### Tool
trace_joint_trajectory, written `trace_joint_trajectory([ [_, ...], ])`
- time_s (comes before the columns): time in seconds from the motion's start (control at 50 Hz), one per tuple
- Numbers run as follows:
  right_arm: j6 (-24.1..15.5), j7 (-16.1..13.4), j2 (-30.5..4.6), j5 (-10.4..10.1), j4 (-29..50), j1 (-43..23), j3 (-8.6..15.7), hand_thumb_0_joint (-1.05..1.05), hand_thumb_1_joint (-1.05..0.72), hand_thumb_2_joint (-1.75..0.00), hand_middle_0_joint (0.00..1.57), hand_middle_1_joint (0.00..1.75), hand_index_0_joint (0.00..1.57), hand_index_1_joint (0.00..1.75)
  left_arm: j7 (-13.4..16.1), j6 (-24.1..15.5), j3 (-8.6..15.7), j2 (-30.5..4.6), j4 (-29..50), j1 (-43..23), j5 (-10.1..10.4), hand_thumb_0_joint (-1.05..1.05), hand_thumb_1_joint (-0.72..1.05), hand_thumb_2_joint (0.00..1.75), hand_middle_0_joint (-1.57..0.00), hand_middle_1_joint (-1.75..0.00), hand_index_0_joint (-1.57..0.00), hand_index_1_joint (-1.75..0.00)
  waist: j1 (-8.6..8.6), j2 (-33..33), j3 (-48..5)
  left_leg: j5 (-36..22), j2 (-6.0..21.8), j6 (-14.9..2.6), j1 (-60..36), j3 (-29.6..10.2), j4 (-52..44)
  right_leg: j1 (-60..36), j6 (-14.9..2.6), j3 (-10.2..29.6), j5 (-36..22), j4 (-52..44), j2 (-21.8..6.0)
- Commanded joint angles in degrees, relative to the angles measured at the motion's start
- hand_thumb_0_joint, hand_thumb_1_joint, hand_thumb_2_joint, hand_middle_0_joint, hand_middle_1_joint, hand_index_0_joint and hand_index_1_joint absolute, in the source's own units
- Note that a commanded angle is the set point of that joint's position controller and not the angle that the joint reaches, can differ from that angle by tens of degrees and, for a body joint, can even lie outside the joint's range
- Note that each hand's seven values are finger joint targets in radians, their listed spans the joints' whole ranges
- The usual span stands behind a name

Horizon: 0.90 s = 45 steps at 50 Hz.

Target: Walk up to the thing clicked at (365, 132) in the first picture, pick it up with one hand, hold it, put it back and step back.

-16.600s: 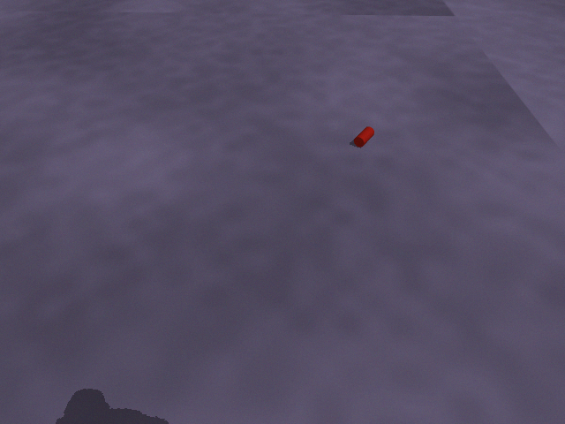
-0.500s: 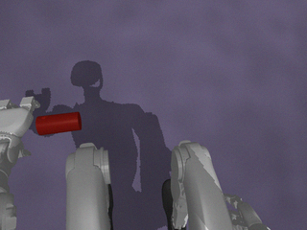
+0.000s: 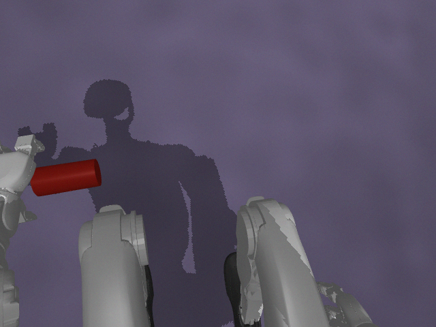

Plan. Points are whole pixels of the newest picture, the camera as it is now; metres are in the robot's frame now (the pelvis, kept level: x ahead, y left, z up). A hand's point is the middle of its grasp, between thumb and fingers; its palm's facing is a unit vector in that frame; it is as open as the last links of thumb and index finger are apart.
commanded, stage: rise first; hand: left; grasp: from above
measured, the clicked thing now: (68, 177) +0.41 +0.32 -0.30
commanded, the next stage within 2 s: approach in 1.68 s
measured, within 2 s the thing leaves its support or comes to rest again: neither
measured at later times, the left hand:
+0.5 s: hand (28, 189) +0.37 +0.35 -0.19, palm faces -0.43 -0.13 -0.89, open 13.9 cm
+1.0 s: hand (23, 186) +0.37 +0.36 -0.18, palm faces -0.42 -0.13 -0.90, open 14.0 cm
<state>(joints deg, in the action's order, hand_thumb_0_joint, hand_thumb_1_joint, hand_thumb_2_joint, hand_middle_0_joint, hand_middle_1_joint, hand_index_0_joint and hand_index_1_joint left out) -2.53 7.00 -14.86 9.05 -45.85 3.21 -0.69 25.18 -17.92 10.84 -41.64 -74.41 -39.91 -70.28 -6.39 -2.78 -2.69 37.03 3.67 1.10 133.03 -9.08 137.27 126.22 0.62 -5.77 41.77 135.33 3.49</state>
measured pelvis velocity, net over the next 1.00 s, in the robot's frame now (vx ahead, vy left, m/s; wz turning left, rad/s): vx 0.00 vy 0.00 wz -0.02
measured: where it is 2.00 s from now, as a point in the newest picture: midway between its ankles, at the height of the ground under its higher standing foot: (194, 314)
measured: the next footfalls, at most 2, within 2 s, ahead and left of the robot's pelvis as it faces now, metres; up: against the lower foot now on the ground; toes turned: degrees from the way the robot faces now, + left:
none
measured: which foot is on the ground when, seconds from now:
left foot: down 0.00-1.00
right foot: down 0.00-1.00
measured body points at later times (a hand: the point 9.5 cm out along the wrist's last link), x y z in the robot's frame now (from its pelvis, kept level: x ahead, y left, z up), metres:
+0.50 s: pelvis +0.00 +0.00 -0.01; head +0.22 +0.08 +0.37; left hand +0.39 +0.35 -0.14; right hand +0.11 -0.27 -0.13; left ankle +0.09 +0.14 -0.30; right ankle +0.09 -0.11 -0.29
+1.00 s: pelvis +0.00 +0.00 -0.01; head +0.22 +0.09 +0.38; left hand +0.39 +0.36 -0.13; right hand +0.10 -0.26 -0.12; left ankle +0.09 +0.14 -0.30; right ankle +0.09 -0.11 -0.29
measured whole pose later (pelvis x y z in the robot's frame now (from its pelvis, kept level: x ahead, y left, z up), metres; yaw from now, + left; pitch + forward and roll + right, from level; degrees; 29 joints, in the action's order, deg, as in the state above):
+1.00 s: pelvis +0.00 +0.00 -0.01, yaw -1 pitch +31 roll -8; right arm -3.4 8.1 -14.7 10.0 -45.8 3.7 -2.8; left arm 26.2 -17.6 11.5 -43.8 -77.4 -41.0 -71.5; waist -8.0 -3.3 -2.3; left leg 36.8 3.3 0.9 134.1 -10.1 139.3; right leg 126.5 1.1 -6.5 41.4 136.5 3.7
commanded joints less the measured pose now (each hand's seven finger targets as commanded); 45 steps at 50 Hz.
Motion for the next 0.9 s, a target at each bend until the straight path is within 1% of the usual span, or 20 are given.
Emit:
trace_joint_trajectory([
  [0.0, -0.5, -0.8, -13.0, -0.1, 1.5, 9.0, 4.1, 0.00, -0.90, -0.90, 0.20, 0.30, 0.20, 0.30, 2.3, -0.1, 3.4, -17.6, 7.2, -12.0, 0.8, 0.00, -0.50, 0.96, -0.11, -0.98, -0.11, -0.98, 1.57, 13.9, -37.3, -6.6, -1.7, -2.66, -30.2, 6.2, -11.9, -15.0, -2.52, -2.8, -11.3, -15.9, 1.4],
  [0.06, -0.5, -0.6, -13.1, -0.1, 1.3, 9.0, 4.2, 0.00, -0.90, -0.90, 0.20, 0.30, 0.20, 0.30, 2.2, -0.1, 2.3, -15.9, 6.7, -11.9, 0.9, 0.00, -0.51, 0.97, -0.09, -1.00, -0.10, -0.99, 1.02, 14.5, -37.2, -7.4, -1.5, -2.40, -32.1, 5.6, -12.3, -13.6, -2.64, -3.4, -12.0, -14.9, 1.4],
  [0.14, -0.4, -0.5, -13.1, 0.2, 1.3, 9.1, 3.7, 0.00, -0.90, -0.90, 0.20, 0.30, 0.20, 0.30, 3.0, -0.4, 3.3, -17.3, 6.3, -12.7, 0.4, 0.00, -0.51, 0.97, -0.09, -1.00, -0.10, -0.99, 0.91, 15.1, -36.7, -7.1, -1.6, -2.41, -30.9, 5.7, -12.1, -14.0, -2.60, -3.6, -11.7, -14.7, 1.5],
  [0.16, -0.4, -0.5, -13.2, 0.3, 1.4, 8.9, 3.6, 0.00, -0.90, -0.90, 0.20, 0.30, 0.20, 0.30, 3.0, -0.4, 3.0, -17.1, 5.5, -12.9, 0.2, 0.00, -0.59, 1.05, -0.10, -0.94, -0.06, -0.98, 0.89, 15.1, -37.2, -7.1, -1.6, -2.36, -31.1, 5.7, -11.9, -13.6, -2.72, -3.6, -11.7, -14.7, 1.6],
  [0.22, -0.6, -0.5, -13.2, 0.5, 1.5, 8.6, 3.3, 0.00, -0.90, -0.90, 0.20, 0.30, 0.20, 0.30, 3.6, -0.3, 2.6, -16.3, 4.5, -12.9, 0.2, 0.00, -0.53, 1.00, -0.11, -0.95, -0.10, -0.97, 0.47, 15.4, -35.7, -6.5, -1.7, -2.38, -30.4, 5.7, -11.8, -13.2, -2.64, -3.6, -11.3, -14.9, 1.7],
  [0.28, -0.8, -0.4, -13.3, 0.5, 1.3, 8.6, 3.4, 0.00, -0.90, -0.90, 0.20, 0.30, 0.20, 0.30, 4.0, -0.3, 2.8, -16.6, 3.5, -13.0, 0.0, 0.00, -0.51, 0.98, -0.13, -0.94, -0.11, -0.95, 0.32, 15.1, -34.5, -5.4, -1.6, -2.36, -29.6, 5.7, -11.9, -12.4, -2.68, -3.7, -10.2, -14.7, 1.6],
  [0.36, -1.1, -0.3, -13.5, 0.7, 1.0, 8.6, 3.2, 0.00, -0.90, -0.90, 0.20, 0.30, 0.20, 0.30, 4.4, -0.2, 2.8, -17.2, 3.4, -13.9, -0.2, 0.00, -0.50, 0.97, -0.14, -0.93, -0.12, -0.95, -0.16, 15.1, -36.3, -6.6, -1.5, -2.34, -30.4, 5.5, -11.0, -13.2, -2.52, -3.7, -11.5, -14.3, 1.6],
  [0.4, -1.2, -0.3, -13.3, 0.9, 1.0, 8.5, 2.9, 0.00, -0.90, -0.90, 0.20, 0.30, 0.20, 0.30, 4.7, -0.1, 3.3, -17.5, 2.6, -13.2, -0.3, 0.00, -0.51, 0.98, -0.13, -0.93, -0.12, -0.95, 0.32, 14.7, -36.3, -6.7, -1.6, -2.38, -29.8, 5.7, -10.8, -13.7, -2.47, -3.6, -11.7, -14.5, 1.8],
  [0.44, -1.3, -0.1, -13.4, 1.1, 0.6, 9.3, 2.9, 0.00, -0.90, -0.90, 0.20, 0.30, 0.20, 0.30, 4.7, -0.2, 2.7, -17.9, 3.1, -15.0, -0.6, 0.00, -0.51, 0.98, -0.13, -0.94, -0.12, -0.95, -0.53, 14.9, -36.0, -7.1, -1.6, -2.48, -29.0, 5.8, -10.3, -14.1, -2.44, -3.4, -12.3, -14.6, 1.9],
  [0.48, -1.5, -0.1, -13.4, 1.1, 0.8, 9.0, 2.7, 0.00, -0.90, -0.90, 0.20, 0.30, 0.20, 0.30, 4.8, 0.3, 3.2, -18.4, 1.2, -13.8, -0.5, 0.00, -0.51, 0.98, -0.12, -0.96, -0.11, -0.97, -0.30, 14.0, -35.3, -7.0, -1.5, -2.66, -28.3, 5.9, -9.7, -14.4, -2.25, -3.1, -12.2, -14.7, 1.8],
  [0.5, -1.6, -0.1, -13.7, 1.3, 1.0, 8.9, 2.6, 0.00, -0.90, -0.90, 0.20, 0.30, 0.20, 0.30, 5.0, 0.0, 4.1, -19.3, 3.1, -15.1, 0.0, 0.00, -0.51, 0.98, -0.12, -0.95, -0.11, -0.96, -0.22, 14.4, -35.6, -6.2, -1.6, -2.60, -28.1, 5.8, -10.2, -14.3, -2.33, -3.3, -11.3, -14.5, 1.7],
  [0.54, -1.5, -0.1, -13.7, 1.5, 1.0, 8.6, 2.5, 0.00, -0.90, -0.90, 0.20, 0.30, 0.20, 0.30, 4.9, 0.3, 4.1, -19.3, 1.9, -13.7, -0.4, 0.00, -0.51, 0.98, -0.12, -0.95, -0.11, -0.96, 0.26, 15.2, -36.2, -6.0, -1.5, -2.44, -28.9, 5.8, -10.2, -14.1, -2.44, -3.6, -11.1, -14.3, 1.8],
  [0.58, -1.5, 0.0, -13.6, 1.5, 0.9, 8.5, 2.4, 0.00, -0.90, -0.90, 0.20, 0.30, 0.20, 0.30, 4.7, 0.4, 3.6, -18.4, 0.9, -14.0, -0.3, 0.00, -0.51, 0.98, -0.12, -0.95, -0.11, -0.96, -0.30, 15.0, -34.9, -5.0, -1.6, -2.41, -28.6, 5.5, -10.6, -13.2, -2.55, -4.0, -10.0, -14.1, 1.8],
  [0.62, -1.5, -0.1, -13.7, 1.7, 0.9, 8.5, 2.0, 0.00, -0.90, -0.90, 0.20, 0.30, 0.20, 0.30, 4.5, 0.4, 3.7, -19.6, 2.2, -15.2, -0.3, 0.00, -0.52, 0.99, -0.12, -0.96, -0.10, -0.97, -0.42, 15.5, -35.7, -5.3, -1.7, -2.49, -28.2, 5.6, -10.2, -13.9, -2.44, -3.8, -10.7, -14.4, 1.9],
  [0.64, -1.5, -0.1, -13.6, 1.5, 0.7, 8.8, 2.2, 0.00, -0.90, -0.90, 0.20, 0.30, 0.20, 0.30, 4.3, 0.5, 3.5, -19.2, 2.0, -14.0, -0.4, 0.00, -0.54, 1.00, -0.11, -0.96, -0.10, -0.97, 0.06, 16.0, -36.1, -6.0, -1.7, -2.36, -29.0, 5.6, -10.5, -14.1, -2.55, -3.8, -11.2, -14.0, 1.9],
  [0.72, -1.6, 0.0, -13.8, 1.4, 0.7, 8.8, 2.3, 0.00, -0.90, -0.90, 0.20, 0.30, 0.20, 0.30, 4.0, 0.5, 2.4, -17.9, 2.1, -14.7, -0.2, 0.00, -0.53, 1.00, -0.11, -0.96, -0.10, -0.98, -0.61, 16.3, -35.6, -6.4, -1.6, -2.22, -30.3, 5.2, -10.8, -12.7, -2.61, -4.2, -11.7, -13.7, 1.9],
  [0.78, -1.6, 0.2, -13.8, 1.3, 0.6, 9.2, 2.4, 0.00, -0.90, -0.90, 0.20, 0.30, 0.20, 0.30, 3.7, 0.7, 3.0, -19.0, 2.5, -13.4, -0.4, 0.00, -0.54, 1.00, -0.11, -0.97, -0.09, -0.98, -0.05, 17.1, -35.6, -6.9, -1.6, -2.13, -30.1, 5.4, -10.9, -13.3, -2.61, -4.1, -12.1, -13.6, 1.8],
  [0.8, -1.5, 0.2, -14.1, 1.5, 0.8, 9.3, 2.6, 0.00, -0.90, -0.90, 0.20, 0.30, 0.20, 0.30, 3.7, 0.6, 3.1, -18.5, 3.8, -13.5, -0.1, 0.00, -0.54, 1.01, -0.10, -0.97, -0.09, -0.98, -0.44, 16.7, -36.6, -7.9, -1.5, -2.19, -30.4, 5.4, -10.5, -14.2, -2.34, -4.3, -13.4, -13.7, 1.9],
  [0.84, -1.4, 0.3, -13.9, 1.0, 1.3, 8.7, 2.5, 0.00, -0.90, -0.90, 0.20, 0.30, 0.20, 0.30, 3.8, 0.5, 3.6, -19.2, 4.7, -14.1, 0.2, 0.00, -0.53, 0.99, -0.11, -0.97, -0.10, -0.98, 0.07, 17.8, -36.6, -6.7, -1.6, -2.04, -30.6, 5.1, -11.5, -13.2, -2.66, -4.5, -11.9, -13.2, 1.7],
  [0.88, -1.4, 0.3, -13.8, 0.9, 1.4, 8.5, 2.6, 0.00, -0.90, -0.90, 0.20, 0.30, 0.20, 0.30, 3.3, 0.7, 2.9, -18.4, 3.6, -13.8, 0.0, 0.00, -0.55, 1.00, -0.10, -0.97, -0.09, -0.99, -0.17, 17.7, -35.0, -5.3, -1.5, -1.96, -30.3, 4.9, -12.1, -11.6, -2.85, -4.6, -10.6, -13.4, 1.7],
])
